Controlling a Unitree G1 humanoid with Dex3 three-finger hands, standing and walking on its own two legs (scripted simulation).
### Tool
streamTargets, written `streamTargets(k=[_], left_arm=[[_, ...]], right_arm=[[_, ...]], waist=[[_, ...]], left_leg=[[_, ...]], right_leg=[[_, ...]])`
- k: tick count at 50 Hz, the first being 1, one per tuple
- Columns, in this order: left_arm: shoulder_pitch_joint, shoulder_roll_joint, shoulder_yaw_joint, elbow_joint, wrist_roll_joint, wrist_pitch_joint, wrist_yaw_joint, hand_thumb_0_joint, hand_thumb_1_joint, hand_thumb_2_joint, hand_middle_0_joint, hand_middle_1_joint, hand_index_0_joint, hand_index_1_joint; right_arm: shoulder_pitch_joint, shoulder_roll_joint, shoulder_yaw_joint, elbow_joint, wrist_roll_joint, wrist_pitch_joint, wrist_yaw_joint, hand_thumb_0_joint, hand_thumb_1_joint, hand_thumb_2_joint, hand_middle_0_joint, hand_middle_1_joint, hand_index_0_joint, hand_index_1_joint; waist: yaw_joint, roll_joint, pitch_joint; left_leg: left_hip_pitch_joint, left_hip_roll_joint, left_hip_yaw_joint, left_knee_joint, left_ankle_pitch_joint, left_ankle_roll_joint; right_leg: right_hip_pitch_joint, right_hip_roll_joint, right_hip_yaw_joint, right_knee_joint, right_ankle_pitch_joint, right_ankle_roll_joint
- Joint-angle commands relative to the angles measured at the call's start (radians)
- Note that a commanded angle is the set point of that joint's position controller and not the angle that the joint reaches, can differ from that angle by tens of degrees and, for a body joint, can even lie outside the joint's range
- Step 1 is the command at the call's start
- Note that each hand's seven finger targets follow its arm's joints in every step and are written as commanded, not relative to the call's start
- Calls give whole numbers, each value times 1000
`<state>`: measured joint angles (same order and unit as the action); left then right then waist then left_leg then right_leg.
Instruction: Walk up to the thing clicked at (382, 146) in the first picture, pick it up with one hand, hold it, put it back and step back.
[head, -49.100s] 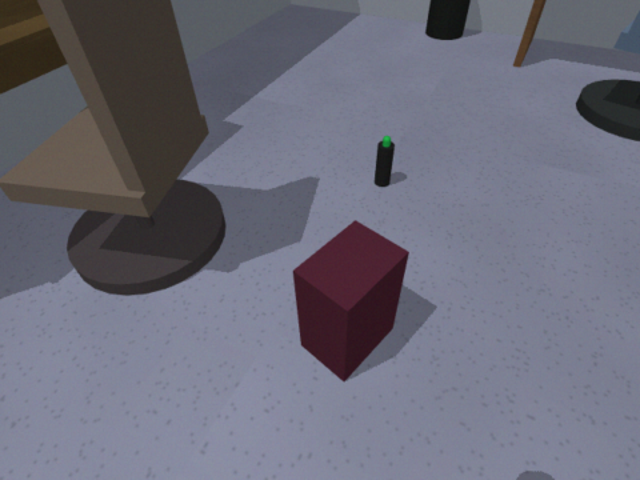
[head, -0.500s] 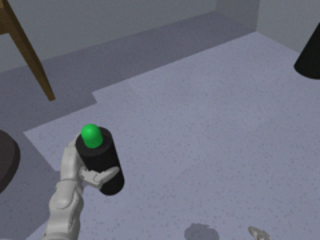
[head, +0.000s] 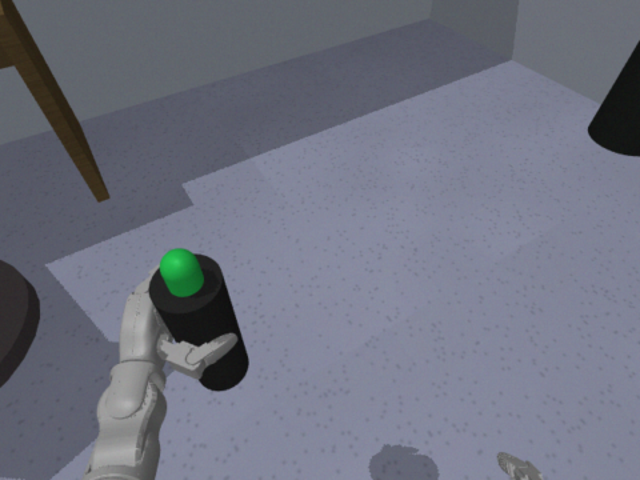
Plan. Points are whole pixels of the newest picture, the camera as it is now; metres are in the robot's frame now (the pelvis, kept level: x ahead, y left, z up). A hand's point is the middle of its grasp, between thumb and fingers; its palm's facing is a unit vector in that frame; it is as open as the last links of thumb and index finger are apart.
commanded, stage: hold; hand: left
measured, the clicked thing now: (203, 321) +0.33 +0.16 +0.03
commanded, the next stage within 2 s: crouch in 0.68 s
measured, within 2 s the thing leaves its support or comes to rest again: neither
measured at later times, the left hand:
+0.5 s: hand (201, 316) +0.33 +0.16 +0.04, palm faces +0.06 -1.00 -0.02, open 10.6 cm
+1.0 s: hand (200, 321) +0.33 +0.17 +0.03, palm faces +0.07 -1.00 -0.02, open 10.6 cm
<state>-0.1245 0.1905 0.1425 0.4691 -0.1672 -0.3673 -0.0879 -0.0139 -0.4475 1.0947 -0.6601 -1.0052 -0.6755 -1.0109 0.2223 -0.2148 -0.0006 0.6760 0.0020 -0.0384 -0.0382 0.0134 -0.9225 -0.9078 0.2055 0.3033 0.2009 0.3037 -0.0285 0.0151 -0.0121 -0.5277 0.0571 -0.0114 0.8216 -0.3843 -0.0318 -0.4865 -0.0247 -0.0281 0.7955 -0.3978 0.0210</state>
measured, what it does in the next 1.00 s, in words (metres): stands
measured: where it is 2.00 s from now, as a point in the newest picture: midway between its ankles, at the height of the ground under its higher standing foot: outside the picture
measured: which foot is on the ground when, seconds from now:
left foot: down 0.00-1.00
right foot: down 0.00-1.00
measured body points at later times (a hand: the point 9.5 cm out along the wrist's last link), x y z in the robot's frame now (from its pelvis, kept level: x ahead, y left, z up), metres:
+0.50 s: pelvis +0.00 +0.00 +0.00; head +0.04 +0.00 +0.45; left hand +0.32 +0.22 +0.05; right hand +0.13 -0.25 -0.11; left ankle +0.02 +0.14 -0.70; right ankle +0.00 -0.13 -0.70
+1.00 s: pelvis +0.00 +0.00 +0.00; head +0.04 +0.01 +0.45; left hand +0.32 +0.22 +0.03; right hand +0.13 -0.24 -0.11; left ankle +0.02 +0.14 -0.70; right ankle +0.00 -0.13 -0.70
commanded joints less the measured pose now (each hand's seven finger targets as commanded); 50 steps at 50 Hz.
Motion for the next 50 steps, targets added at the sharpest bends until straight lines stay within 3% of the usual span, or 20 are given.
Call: streamTargets(k=[1,6,12,13,15,16,21,22,24,25,27,28,31,38,39,40,42,43,46,50], left_arm=[[-314,128,55,-282,-32,-116,-2,0,78,1215,-1232,-1392,-1246,-1396],[-360,148,57,-357,-33,-119,-3,0,87,1194,-1219,-1369,-1232,-1372],[-348,156,81,-267,-31,-109,1,0,86,1208,-1215,-1368,-1226,-1374],[-366,128,47,-283,-32,-108,-4,0,102,1209,-1214,-1371,-1226,-1375],[-329,156,72,-262,-28,-106,-7,0,70,1216,-1238,-1397,-1250,-1401],[-357,151,63,-268,-26,-103,-11,0,70,1216,-1247,-1399,-1260,-1403],[-347,148,83,-256,-35,-105,-9,0,66,1202,-1227,-1379,-1239,-1384],[-351,128,56,-267,-33,-109,-12,0,67,1197,-1231,-1375,-1243,-1380],[-350,155,82,-278,-30,-113,-5,0,51,1207,-1233,-1388,-1246,-1392],[-365,143,64,-293,-30,-116,-7,0,61,1189,-1225,-1366,-1236,-1371],[-360,150,77,-293,-31,-120,-2,0,87,1196,-1226,-1378,-1240,-1381],[-369,140,58,-297,-28,-119,-3,0,74,1198,-1233,-1382,-1246,-1385],[-383,182,92,-332,-26,-126,6,0,65,1197,-1233,-1384,-1246,-1388],[-376,133,35,-306,-28,-108,-3,0,54,1200,-1240,-1398,-1255,-1400],[-365,146,55,-291,-28,-104,1,0,134,1245,-1267,-1409,-1272,-1420],[-384,136,35,-309,-24,-104,-1,0,168,1182,-1229,-1338,-1240,-1340],[-351,134,47,-255,-19,-97,7,0,208,1180,-1257,-1348,-1269,-1345],[-345,112,33,-248,-23,-97,6,0,193,1177,-1248,-1342,-1259,-1341],[-352,141,62,-201,-13,-106,11,0,174,1178,-1250,-1344,-1262,-1342],[-358,126,82,-150,-20,-153,11,0,196,1194,-1248,-1353,-1260,-1351]], right_arm=[[-30,-134,-52,-122,3,-38,-9,0,-922,-908,199,300,199,300],[-35,-136,-50,-135,6,-36,-12,0,-921,-907,199,300,199,300],[-19,-138,-50,-111,3,-31,-19,0,-917,-907,199,300,199,300],[-21,-136,-50,-116,3,-32,-18,0,-914,-906,199,300,199,300],[-20,-138,-54,-111,2,-28,-16,0,-923,-908,199,300,199,300],[-27,-138,-53,-122,4,-30,-17,0,-920,-907,199,300,199,300],[-30,-134,-52,-125,4,-25,-13,0,-922,-908,199,300,199,300],[-34,-133,-51,-129,4,-26,-11,0,-923,-908,199,300,199,300],[-37,-137,-54,-132,3,-25,-12,0,-926,-908,199,300,199,300],[-43,-131,-50,-133,4,-27,-12,0,-921,-907,199,300,199,300],[-42,-132,-49,-133,1,-26,-14,0,-923,-907,199,300,199,300],[-40,-131,-50,-131,0,-29,-15,0,-922,-907,199,300,199,300],[-42,-133,-49,-137,3,-29,-15,0,-928,-909,199,300,199,300],[-34,-138,-49,-127,6,-36,-22,0,-926,-908,199,300,199,300],[-19,-144,-55,-118,5,-35,-21,0,-922,-914,200,301,200,300],[-30,-139,-53,-128,7,-35,-19,0,-884,-902,199,300,200,300],[-40,-135,-50,-127,7,-37,-17,0,-889,-904,199,300,200,300],[-44,-130,-48,-132,9,-37,-13,0,-888,-904,199,300,200,300],[-32,-138,-56,-115,4,-36,-9,0,-885,-903,199,300,200,300],[-27,-132,-58,-110,-6,-35,5,0,-888,-904,199,300,200,300]], waist=[[1,15,-309],[1,24,-335],[-6,4,-317],[-9,16,-328],[4,21,-325],[-4,-3,-326],[9,10,-322],[-1,7,-288],[6,12,-322],[3,25,-310],[6,24,-314],[-8,14,-315],[8,47,-338],[-10,43,-299],[-7,31,-323],[-4,40,-309],[-1,20,-275],[-4,-2,-262],[-5,0,-255],[-2,-18,-280]], left_leg=[[164,-44,19,-99,234,30],[184,-41,16,-102,248,28],[176,-40,19,-94,245,34],[181,-41,18,-92,261,34],[177,-44,19,-90,282,35],[181,-42,18,-91,286,38],[161,-44,24,-96,261,35],[157,-43,21,-106,231,33],[163,-44,22,-105,221,33],[168,-44,23,-108,214,30],[155,-46,24,-103,205,31],[163,-45,24,-100,210,34],[160,-45,22,-104,197,29],[178,-41,18,-117,186,26],[186,-37,12,-114,206,25],[181,-38,10,-122,196,24],[157,-39,11,-122,175,27],[149,-39,13,-121,174,29],[118,-41,16,-104,163,33],[63,-43,17,-56,166,36]], right_leg=[[86,28,-13,-103,287,-18],[104,29,-11,-102,299,-21],[89,27,-8,-105,302,-16],[97,25,-8,-102,316,-17],[107,25,-9,-105,331,-17],[106,25,-9,-107,342,-15],[108,25,-8,-111,318,-19],[88,27,-12,-111,286,-20],[96,26,-10,-112,274,-21],[84,27,-10,-113,266,-22],[92,27,-8,-113,261,-21],[88,26,-7,-112,272,-17],[95,27,-7,-107,249,-24],[68,32,-13,-112,237,-25],[77,34,-19,-105,248,-26],[76,34,-20,-107,238,-28],[63,34,-21,-113,220,-27],[68,33,-20,-117,220,-25],[35,30,-15,-104,215,-24],[14,25,-10,-67,227,-22]])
